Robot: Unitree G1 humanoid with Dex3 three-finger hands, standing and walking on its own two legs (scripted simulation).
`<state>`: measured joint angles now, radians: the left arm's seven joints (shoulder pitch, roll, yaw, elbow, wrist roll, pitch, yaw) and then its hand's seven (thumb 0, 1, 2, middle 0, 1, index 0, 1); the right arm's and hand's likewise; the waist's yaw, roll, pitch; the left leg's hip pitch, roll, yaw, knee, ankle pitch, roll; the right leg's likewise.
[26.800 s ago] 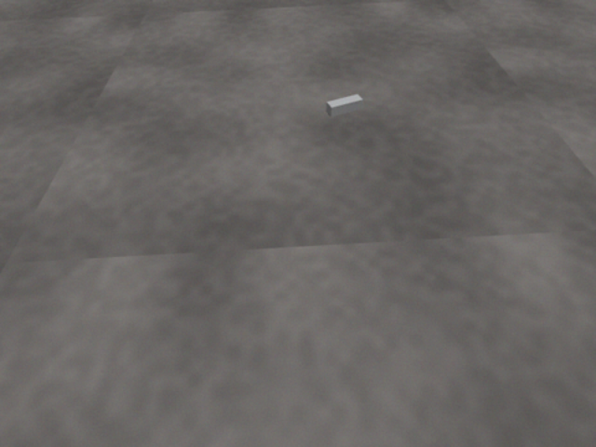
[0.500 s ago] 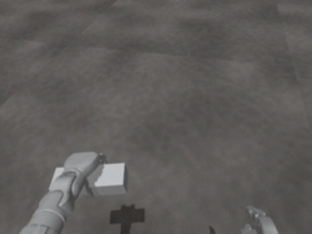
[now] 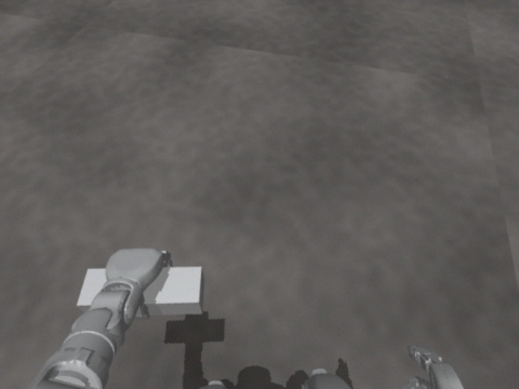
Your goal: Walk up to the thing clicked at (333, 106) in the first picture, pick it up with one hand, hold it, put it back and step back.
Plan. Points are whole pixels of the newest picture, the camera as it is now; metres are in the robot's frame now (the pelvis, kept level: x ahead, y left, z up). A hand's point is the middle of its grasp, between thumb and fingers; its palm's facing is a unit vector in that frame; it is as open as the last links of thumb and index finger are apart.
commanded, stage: crouch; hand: left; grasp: from above
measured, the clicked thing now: (146, 291) +0.31 +0.22 -0.13
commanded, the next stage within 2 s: lower in 1.52 s
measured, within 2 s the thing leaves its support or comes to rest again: neither
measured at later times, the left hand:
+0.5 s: hand (175, 299) +0.37 +0.22 -0.35, palm faces -0.47 +0.04 -0.88, open 9.7 cm
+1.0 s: hand (186, 303) +0.40 +0.22 -0.49, palm faces -0.48 +0.01 -0.88, open 9.7 cm
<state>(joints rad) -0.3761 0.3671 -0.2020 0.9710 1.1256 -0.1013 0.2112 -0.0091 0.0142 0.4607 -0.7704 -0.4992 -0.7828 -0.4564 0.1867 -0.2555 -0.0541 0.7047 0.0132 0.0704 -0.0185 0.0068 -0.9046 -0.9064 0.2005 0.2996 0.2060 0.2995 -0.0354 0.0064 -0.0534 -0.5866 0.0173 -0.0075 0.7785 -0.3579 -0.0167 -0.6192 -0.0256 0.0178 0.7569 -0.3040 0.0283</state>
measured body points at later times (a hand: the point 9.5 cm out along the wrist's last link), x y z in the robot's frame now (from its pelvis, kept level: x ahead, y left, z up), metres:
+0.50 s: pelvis -0.05 +0.01 -0.21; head +0.13 +0.02 +0.21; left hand +0.39 +0.22 -0.30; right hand -0.01 -0.26 -0.34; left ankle +0.01 +0.13 -0.71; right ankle +0.04 -0.14 -0.71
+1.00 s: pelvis -0.05 +0.00 -0.32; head +0.18 +0.03 +0.06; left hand +0.42 +0.22 -0.44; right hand +0.01 -0.28 -0.44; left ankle +0.01 +0.13 -0.71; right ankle +0.04 -0.14 -0.71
